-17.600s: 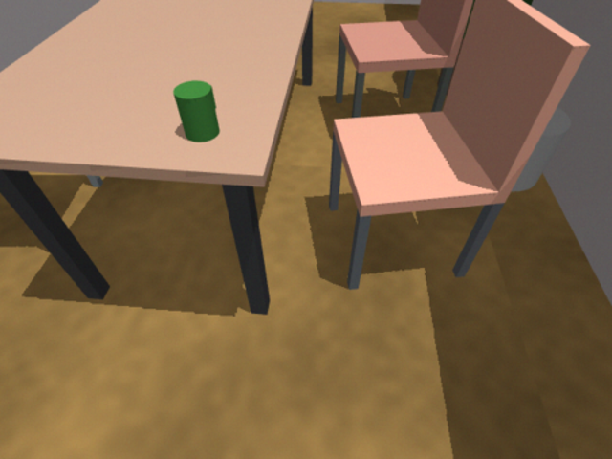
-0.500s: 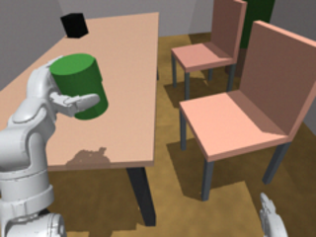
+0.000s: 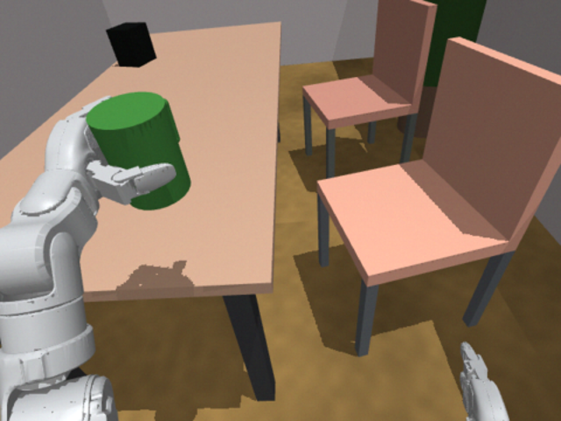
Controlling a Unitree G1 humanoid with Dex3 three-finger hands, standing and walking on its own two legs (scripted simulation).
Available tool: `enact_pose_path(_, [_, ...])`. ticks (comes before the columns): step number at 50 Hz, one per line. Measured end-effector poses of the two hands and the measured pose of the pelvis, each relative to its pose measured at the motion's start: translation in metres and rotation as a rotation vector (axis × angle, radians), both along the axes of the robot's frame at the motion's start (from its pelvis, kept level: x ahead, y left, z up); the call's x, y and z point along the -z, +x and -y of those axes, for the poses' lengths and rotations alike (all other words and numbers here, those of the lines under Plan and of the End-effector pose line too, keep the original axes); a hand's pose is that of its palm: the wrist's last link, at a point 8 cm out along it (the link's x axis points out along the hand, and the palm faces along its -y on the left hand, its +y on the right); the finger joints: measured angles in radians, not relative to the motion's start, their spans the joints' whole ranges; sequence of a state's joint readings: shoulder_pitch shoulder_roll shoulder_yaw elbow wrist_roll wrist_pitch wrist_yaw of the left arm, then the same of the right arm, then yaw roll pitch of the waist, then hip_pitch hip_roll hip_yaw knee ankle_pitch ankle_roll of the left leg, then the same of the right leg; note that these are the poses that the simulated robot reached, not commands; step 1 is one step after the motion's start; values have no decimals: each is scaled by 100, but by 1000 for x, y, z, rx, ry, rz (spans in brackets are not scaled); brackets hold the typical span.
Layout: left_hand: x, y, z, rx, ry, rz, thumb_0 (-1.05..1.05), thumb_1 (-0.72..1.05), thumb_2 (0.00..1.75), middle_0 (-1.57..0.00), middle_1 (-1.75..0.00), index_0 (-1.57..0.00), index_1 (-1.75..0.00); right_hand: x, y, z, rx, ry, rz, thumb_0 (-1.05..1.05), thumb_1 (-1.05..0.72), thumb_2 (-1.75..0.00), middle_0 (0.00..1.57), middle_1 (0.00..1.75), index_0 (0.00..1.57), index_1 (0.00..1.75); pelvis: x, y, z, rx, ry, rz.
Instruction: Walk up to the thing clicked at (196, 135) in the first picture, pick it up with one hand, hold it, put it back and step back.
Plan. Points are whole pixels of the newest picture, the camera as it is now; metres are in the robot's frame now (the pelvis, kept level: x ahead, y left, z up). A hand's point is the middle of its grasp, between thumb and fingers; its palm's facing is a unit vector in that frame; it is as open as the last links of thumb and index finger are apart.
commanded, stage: hold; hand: left
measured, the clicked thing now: (151, 144) +0.35 +0.15 +0.29
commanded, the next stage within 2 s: crouch in 1.08 s
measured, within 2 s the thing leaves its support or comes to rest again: neither
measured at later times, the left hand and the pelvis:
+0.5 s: hand (139, 152) +0.34 +0.16 +0.29, palm faces +0.13 -0.99 -0.02, open 11.2 cm; pelvis +0.00 +0.00 +0.00, yaw +0 degrees
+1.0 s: hand (142, 146) +0.34 +0.16 +0.29, palm faces +0.13 -0.99 -0.02, open 11.2 cm; pelvis +0.00 +0.00 +0.00, yaw +0 degrees
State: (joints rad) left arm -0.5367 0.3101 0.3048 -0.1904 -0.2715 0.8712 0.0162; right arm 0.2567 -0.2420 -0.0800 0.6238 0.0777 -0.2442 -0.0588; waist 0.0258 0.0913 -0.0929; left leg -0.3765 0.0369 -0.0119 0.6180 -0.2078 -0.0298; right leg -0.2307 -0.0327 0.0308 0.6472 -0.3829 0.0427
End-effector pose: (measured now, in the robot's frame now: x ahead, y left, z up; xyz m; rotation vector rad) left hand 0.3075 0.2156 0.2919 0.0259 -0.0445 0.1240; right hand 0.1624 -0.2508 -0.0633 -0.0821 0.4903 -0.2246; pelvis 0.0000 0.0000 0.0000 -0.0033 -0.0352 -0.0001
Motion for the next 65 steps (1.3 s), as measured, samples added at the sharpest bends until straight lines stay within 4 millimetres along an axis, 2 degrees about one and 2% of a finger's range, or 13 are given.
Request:
enact_pose_path(7, [-1,0,-2,-18,-5,-12,-2,-61,104,-70,-109,-71,-112,1,-1,-4,-8,13,-2,-1,51,-6,5,5,5,5,0,-1,0,-1,1,1])
enact_pose_path(16, [-4,2,0,-14,-1,-4,-2,-61,104,-70,-109,-71,-112,1,-4,4,9,-6,-4,-1,51,-6,5,5,5,5,0,-1,1,0,2,0])
enact_pose_path(34, [5,4,-2,-29,-5,-24,-2,-61,104,-70,-109,-71,-112,-1,-2,-1,-1,6,11,-1,50,-6,5,5,5,5,0,-1,1,0,2,-2])
enact_pose_path(40, [-1,1,0,-12,11,6,-2,-61,104,-70,-109,-71,-112,0,-2,0,6,2,12,-1,50,-7,5,5,5,5,0,-1,0,2,1,0])
enact_pose_path(50, [-3,9,4,-5,-8,-29,-2,-61,104,-70,-109,-71,-112,-4,1,-5,-6,10,34,-1,50,-6,5,5,5,5,0,-2,0,2,3,1])
enact_pose_path(65, [1,10,-1,-32,-7,-30,-2,-61,104,-70,-109,-71,-112,2,-9,1,3,5,-3,-1,52,-6,5,5,5,5,0,-4,1,3,2,1])
